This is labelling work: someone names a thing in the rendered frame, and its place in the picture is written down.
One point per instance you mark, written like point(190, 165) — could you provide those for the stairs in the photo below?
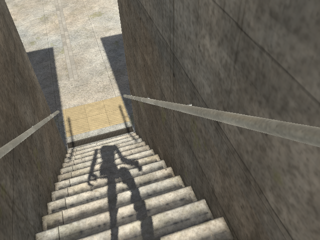
point(119, 189)

